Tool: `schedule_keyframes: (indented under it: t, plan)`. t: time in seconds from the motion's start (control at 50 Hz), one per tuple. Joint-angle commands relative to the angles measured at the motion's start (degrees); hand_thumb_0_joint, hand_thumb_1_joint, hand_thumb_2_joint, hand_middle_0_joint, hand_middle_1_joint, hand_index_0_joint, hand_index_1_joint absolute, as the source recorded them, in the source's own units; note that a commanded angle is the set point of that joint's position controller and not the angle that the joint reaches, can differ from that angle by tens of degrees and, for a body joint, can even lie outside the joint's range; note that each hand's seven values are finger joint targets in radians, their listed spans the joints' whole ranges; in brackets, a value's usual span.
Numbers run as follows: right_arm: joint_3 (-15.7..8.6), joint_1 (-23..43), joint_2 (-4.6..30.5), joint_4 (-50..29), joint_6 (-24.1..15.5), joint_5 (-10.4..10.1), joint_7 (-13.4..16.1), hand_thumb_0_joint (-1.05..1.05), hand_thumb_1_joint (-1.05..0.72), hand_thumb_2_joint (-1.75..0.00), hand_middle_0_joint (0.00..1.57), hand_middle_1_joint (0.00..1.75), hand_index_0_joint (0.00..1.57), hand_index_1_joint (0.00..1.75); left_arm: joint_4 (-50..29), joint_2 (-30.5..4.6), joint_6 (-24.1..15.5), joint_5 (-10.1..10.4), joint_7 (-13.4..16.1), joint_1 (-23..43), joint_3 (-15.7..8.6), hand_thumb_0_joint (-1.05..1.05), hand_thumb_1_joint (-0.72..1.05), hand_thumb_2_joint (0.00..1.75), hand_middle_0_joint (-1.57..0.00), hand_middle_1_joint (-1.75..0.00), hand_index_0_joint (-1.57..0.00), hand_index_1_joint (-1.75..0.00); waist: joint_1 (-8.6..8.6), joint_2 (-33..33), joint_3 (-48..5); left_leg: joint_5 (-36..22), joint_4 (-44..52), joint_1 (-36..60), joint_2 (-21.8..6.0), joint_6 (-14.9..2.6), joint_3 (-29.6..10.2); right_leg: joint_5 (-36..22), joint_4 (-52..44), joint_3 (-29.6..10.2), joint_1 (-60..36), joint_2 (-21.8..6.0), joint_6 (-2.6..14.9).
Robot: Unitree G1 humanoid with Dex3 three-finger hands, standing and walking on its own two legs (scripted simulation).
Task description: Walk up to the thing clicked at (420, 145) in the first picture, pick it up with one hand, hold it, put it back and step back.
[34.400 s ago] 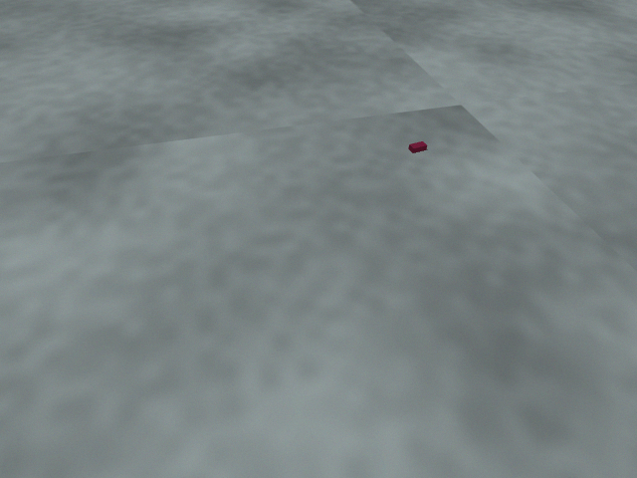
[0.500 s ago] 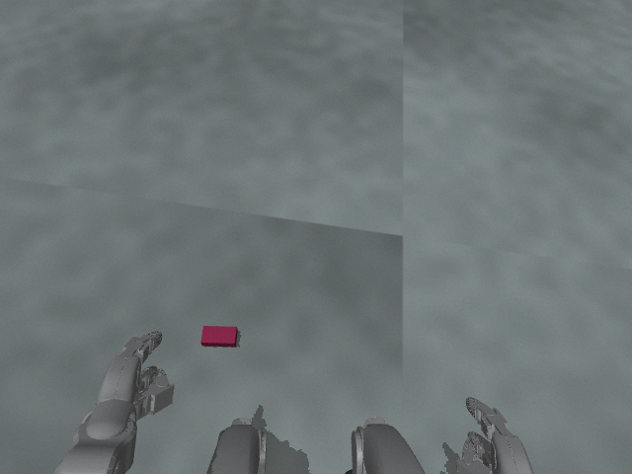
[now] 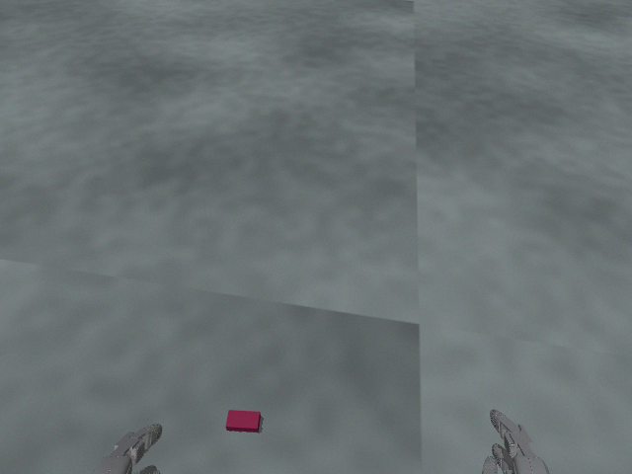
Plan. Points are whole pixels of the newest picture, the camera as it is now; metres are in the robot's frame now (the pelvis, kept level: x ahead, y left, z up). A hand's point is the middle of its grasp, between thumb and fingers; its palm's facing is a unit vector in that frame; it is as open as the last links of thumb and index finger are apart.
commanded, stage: home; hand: left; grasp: from above
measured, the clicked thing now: (243, 421) +0.47 +0.20 -0.70
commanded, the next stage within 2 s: stand in 1.90 s
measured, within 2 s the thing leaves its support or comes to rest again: neither
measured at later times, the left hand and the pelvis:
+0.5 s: hand out of the picture +0.15 +0.18 -0.05, palm faces +0.04 -0.98 -0.20, open 7.4 cm; pelvis -0.01 +0.00 +0.00, yaw +0 degrees
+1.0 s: hand out of the picture +0.15 +0.18 -0.05, palm faces +0.04 -0.98 -0.20, open 7.4 cm; pelvis -0.01 +0.00 +0.00, yaw +0 degrees
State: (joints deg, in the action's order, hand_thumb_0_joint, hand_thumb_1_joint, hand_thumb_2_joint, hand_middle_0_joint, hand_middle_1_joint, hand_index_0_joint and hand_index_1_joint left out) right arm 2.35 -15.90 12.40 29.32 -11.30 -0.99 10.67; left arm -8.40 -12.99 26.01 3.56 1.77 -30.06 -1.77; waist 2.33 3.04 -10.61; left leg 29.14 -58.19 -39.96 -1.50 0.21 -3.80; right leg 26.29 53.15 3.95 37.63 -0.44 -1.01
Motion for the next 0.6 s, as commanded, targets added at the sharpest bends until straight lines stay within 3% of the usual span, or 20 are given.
schedule_keyframes:
  t: [0.0,0.1,0.2,0.58]
  plan:
    - [-3.0,2.8,6.9,-8.3,-4.2,0.4,0.5,0.00,-0.90,-0.90,0.20,0.30,0.20,0.30,-10.4,-5.4,-2.5,-0.5,-0.1,3.0,-3.2,0.00,0.90,0.90,-0.20,-0.30,-0.20,-0.30,1.01,-0.5,-2.6,-14.0,9.1,5.2,2.0,-1.24,1.6,-11.6,-8.2,0.2,-3.6,1.4,0.90]
    - [-3.2,3.3,7.1,-7.9,-4.6,0.6,0.3,0.00,-0.90,-0.90,0.20,0.30,0.20,0.30,-10.3,-5.7,-3.0,-1.0,-0.2,2.3,-3.4,0.00,0.90,0.90,-0.20,-0.30,-0.20,-0.30,-0.02,1.1,-2.8,-14.5,10.0,6.1,1.7,-0.69,1.1,-11.2,-7.4,0.7,-3.7,1.6,1.15]
    - [-3.2,3.3,7.4,-7.6,-4.9,0.7,0.1,0.00,-0.90,-0.90,0.20,0.30,0.20,0.30,-10.5,-5.7,-3.2,-1.0,-0.1,2.8,-2.9,0.00,0.90,0.90,-0.20,-0.30,-0.20,-0.30,0.28,1.6,-3.9,-17.2,10.0,7.0,1.4,-0.43,0.7,-13.0,-6.6,0.7,-4.2,1.8,1.34]
    - [-3.4,3.4,7.3,-7.7,-5.6,0.7,0.3,0.00,-0.90,-0.90,0.20,0.30,0.20,0.30,-9.5,-5.7,-2.6,-0.9,-0.3,2.7,-3.5,0.00,0.90,0.90,-0.20,-0.30,-0.20,-0.30,-0.05,0.1,-2.2,-9.4,10.7,4.6,1.5,-0.84,1.3,-7.2,-8.2,0.1,-3.3,1.6,0.92]
